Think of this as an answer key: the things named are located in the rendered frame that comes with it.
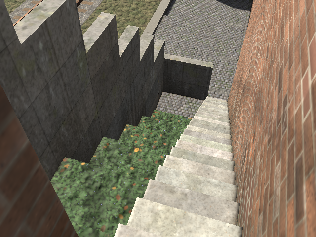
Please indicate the stairs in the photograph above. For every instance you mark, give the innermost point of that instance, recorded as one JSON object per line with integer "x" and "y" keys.
{"x": 194, "y": 192}

